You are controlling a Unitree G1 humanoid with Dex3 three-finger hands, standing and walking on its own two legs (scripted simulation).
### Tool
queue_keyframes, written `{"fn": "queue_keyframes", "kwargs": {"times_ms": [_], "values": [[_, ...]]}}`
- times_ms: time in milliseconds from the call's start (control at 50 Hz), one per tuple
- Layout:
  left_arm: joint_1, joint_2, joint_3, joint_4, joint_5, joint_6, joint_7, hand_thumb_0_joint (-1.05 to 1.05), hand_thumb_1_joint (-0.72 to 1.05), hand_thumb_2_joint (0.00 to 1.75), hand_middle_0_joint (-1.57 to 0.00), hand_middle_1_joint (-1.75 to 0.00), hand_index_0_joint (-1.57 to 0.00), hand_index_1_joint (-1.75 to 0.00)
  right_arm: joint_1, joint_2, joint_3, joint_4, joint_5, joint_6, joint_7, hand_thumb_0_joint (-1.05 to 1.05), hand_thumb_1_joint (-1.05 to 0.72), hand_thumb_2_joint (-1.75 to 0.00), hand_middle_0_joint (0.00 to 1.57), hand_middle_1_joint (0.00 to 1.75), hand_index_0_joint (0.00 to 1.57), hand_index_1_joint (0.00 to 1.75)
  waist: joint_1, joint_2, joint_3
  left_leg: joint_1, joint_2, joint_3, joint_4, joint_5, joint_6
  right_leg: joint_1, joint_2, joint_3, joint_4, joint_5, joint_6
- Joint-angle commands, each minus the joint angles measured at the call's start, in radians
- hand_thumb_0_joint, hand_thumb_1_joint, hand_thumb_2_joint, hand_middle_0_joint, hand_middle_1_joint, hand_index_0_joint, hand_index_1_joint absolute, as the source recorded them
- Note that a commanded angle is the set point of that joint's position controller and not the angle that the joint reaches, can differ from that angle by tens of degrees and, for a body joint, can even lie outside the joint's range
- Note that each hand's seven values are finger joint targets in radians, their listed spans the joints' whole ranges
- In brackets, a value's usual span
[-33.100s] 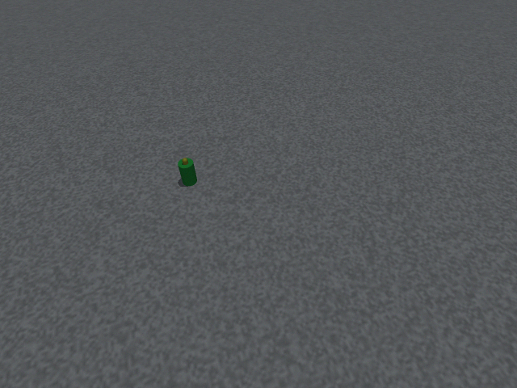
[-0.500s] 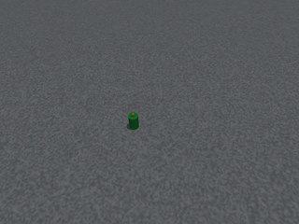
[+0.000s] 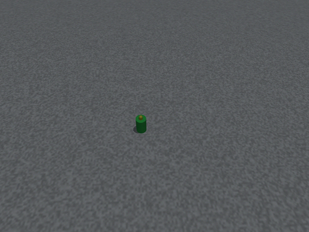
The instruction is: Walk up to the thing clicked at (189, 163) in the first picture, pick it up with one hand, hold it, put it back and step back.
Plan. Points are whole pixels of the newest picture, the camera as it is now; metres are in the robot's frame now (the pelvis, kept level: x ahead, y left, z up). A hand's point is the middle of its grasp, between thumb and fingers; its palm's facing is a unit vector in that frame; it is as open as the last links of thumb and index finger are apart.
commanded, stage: step back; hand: left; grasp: from the side
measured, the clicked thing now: (141, 122) +0.99 +0.16 -0.68
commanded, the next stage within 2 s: stand in 0.24 s
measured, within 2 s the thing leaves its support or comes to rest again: neither
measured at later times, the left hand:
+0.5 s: hand out of the picture +0.10 +0.25 -0.14, palm faces -0.02 -0.94 -0.34, open 7.4 cm
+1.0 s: hand out of the picture +0.07 +0.25 -0.14, palm faces -0.05 -0.94 -0.33, open 7.4 cm
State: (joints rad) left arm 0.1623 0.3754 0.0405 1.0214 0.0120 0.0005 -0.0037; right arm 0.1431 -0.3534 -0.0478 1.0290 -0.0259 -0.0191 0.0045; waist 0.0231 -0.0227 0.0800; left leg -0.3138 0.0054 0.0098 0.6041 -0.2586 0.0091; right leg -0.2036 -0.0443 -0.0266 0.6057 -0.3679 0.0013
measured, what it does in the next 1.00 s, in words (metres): stands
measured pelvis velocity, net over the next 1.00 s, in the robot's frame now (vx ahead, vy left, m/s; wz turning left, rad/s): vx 0.00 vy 0.00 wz -0.02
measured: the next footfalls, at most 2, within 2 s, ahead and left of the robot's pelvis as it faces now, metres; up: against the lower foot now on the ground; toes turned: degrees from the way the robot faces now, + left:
none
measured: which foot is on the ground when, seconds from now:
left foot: down 0.00-1.00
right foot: down 0.00-1.00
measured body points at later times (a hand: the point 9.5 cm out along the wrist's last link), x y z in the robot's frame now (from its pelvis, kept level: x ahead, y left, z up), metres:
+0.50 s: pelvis +0.01 +0.00 +0.02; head +0.01 +0.00 +0.47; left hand +0.10 +0.30 -0.11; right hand +0.12 -0.30 -0.11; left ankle +0.04 +0.12 -0.73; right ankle -0.03 -0.14 -0.73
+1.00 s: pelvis +0.00 +0.00 +0.02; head +0.01 +0.00 +0.47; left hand +0.07 +0.30 -0.11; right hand +0.06 -0.30 -0.12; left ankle +0.04 +0.12 -0.73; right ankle -0.03 -0.14 -0.73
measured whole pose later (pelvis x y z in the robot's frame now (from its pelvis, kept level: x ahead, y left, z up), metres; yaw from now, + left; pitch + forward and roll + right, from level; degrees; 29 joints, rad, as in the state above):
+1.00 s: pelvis +0.00 +0.00 +0.02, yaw -1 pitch -2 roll +0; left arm 0.13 0.35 0.01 1.14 0.01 -0.01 -0.01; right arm 0.11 -0.35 -0.01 1.15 -0.01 -0.02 0.01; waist -0.01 0.00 0.05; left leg -0.18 0.02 0.02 0.34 -0.12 0.00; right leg -0.07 -0.03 -0.02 0.33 -0.22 0.03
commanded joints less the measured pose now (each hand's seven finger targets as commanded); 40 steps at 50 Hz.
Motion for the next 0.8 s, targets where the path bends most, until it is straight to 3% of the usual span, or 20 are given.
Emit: {"fn": "queue_keyframes", "kwargs": {"times_ms": [0, 40, 100, 200, 220, 240, 300, 360, 460, 520, 780], "values": [[0.008, 0.207, 0.037, -0.030, -0.001, -0.040, 0.018, 0.00, 0.90, 0.90, -0.20, -0.30, -0.20, -0.30, -0.100, -0.225, -0.034, -0.059, 0.011, -0.020, -0.015, 0.00, -0.90, -0.90, 0.20, 0.30, 0.20, 0.30, 0.012, 0.131, -0.146, 0.057, 0.152, -0.153, -0.153, 0.224, 0.059, 0.088, -0.045, 0.057, -0.147, 0.209, -0.042], [-0.036, 0.213, 0.039, -0.029, -0.006, -0.043, 0.018, 0.00, 0.90, 0.90, -0.20, -0.30, -0.20, -0.30, -0.082, -0.208, -0.026, -0.037, 0.014, -0.023, -0.017, 0.00, -0.90, -0.90, 0.20, 0.30, 0.20, 0.30, -0.012, 0.089, -0.173, 0.122, 0.126, -0.108, -0.132, 0.351, 0.036, 0.094, -0.068, 0.078, -0.140, 0.334, -0.045], [-0.048, 0.204, 0.034, -0.014, -0.007, -0.040, 0.024, 0.00, 0.90, 0.90, -0.20, -0.30, -0.20, -0.30, -0.110, -0.211, -0.027, -0.019, 0.017, -0.022, -0.018, 0.00, -0.90, -0.90, 0.20, 0.30, 0.20, 0.30, -0.009, 0.076, -0.196, 0.194, 0.136, -0.093, -0.110, 0.500, 0.051, 0.082, -0.065, 0.054, -0.140, 0.419, -0.032], [-0.080, 0.198, 0.027, 0.005, -0.002, -0.033, 0.022, 0.00, 0.90, 0.90, -0.20, -0.30, -0.20, -0.30, -0.161, -0.197, -0.023, -0.003, 0.017, -0.014, -0.017, 0.00, -0.90, -0.90, 0.20, 0.30, 0.20, 0.30, -0.010, 0.045, -0.154, 0.168, 0.142, -0.094, -0.177, 0.346, 0.043, 0.081, -0.065, 0.064, -0.188, 0.349, -0.027], [-0.079, 0.164, 0.011, 0.022, -0.012, -0.033, 0.016, 0.00, 0.90, 0.90, -0.20, -0.30, -0.20, -0.30, -0.125, -0.198, -0.010, 0.004, 0.019, -0.016, -0.013, 0.00, -0.90, -0.90, 0.20, 0.30, 0.20, 0.30, -0.020, 0.042, -0.165, 0.208, 0.136, -0.111, -0.200, 0.397, 0.038, 0.098, -0.071, 0.079, -0.219, 0.361, -0.018], [-0.083, 0.171, 0.011, 0.022, -0.011, -0.036, 0.017, 0.00, 0.90, 0.90, -0.20, -0.30, -0.20, -0.30, -0.135, -0.205, -0.015, 0.008, 0.017, -0.019, -0.013, 0.00, -0.90, -0.90, 0.20, 0.30, 0.20, 0.30, -0.017, 0.041, -0.176, 0.231, 0.138, -0.107, -0.191, 0.446, 0.033, 0.108, -0.078, 0.079, -0.230, 0.403, -0.013], [-0.094, 0.181, 0.007, 0.032, -0.007, -0.040, 0.018, 0.00, 0.90, 0.90, -0.20, -0.30, -0.20, -0.30, -0.153, -0.199, -0.010, 0.015, 0.019, -0.021, -0.010, 0.00, -0.90, -0.90, 0.20, 0.30, 0.20, 0.30, -0.020, 0.032, -0.161, 0.267, 0.137, -0.099, -0.206, 0.447, 0.027, 0.098, -0.080, 0.077, -0.268, 0.410, -0.008], [-0.109, 0.184, 0.006, 0.038, -0.005, -0.039, 0.016, 0.00, 0.90, 0.90, -0.20, -0.30, -0.20, -0.30, -0.171, -0.194, -0.007, 0.015, 0.021, -0.017, -0.006, 0.00, -0.90, -0.90, 0.20, 0.30, 0.20, 0.30, -0.017, 0.018, -0.131, 0.245, 0.129, -0.096, -0.247, 0.356, 0.020, 0.105, -0.087, 0.081, -0.306, 0.353, -0.004], [-0.116, 0.186, 0.006, 0.045, -0.003, -0.041, 0.013, 0.00, 0.90, 0.90, -0.20, -0.30, -0.20, -0.30, -0.170, -0.196, -0.005, 0.028, 0.020, -0.019, -0.003, 0.00, -0.90, -0.90, 0.20, 0.30, 0.20, 0.30, -0.019, 0.027, -0.122, 0.244, 0.128, -0.092, -0.280, 0.297, 0.010, 0.111, -0.091, 0.086, -0.336, 0.304, -0.005], [-0.118, 0.188, 0.009, 0.053, -0.001, -0.036, 0.010, 0.00, 0.90, 0.90, -0.20, -0.30, -0.20, -0.30, -0.167, -0.197, -0.003, 0.034, 0.018, -0.016, -0.003, 0.00, -0.90, -0.90, 0.20, 0.30, 0.20, 0.30, -0.018, 0.034, -0.079, 0.192, 0.123, -0.099, -0.325, 0.151, 0.005, 0.101, -0.085, 0.085, -0.349, 0.202, -0.007], [-0.091, 0.191, 0.007, 0.060, -0.001, -0.034, 0.005, 0.00, 0.90, 0.90, -0.20, -0.30, -0.20, -0.30, -0.114, -0.210, 0.000, 0.056, 0.016, -0.017, -0.003, 0.00, -0.90, -0.90, 0.20, 0.30, 0.20, 0.30, -0.023, 0.036, -0.093, 0.189, 0.127, -0.110, -0.337, 0.114, 0.007, 0.087, -0.088, 0.093, -0.352, 0.181, -0.016]]}}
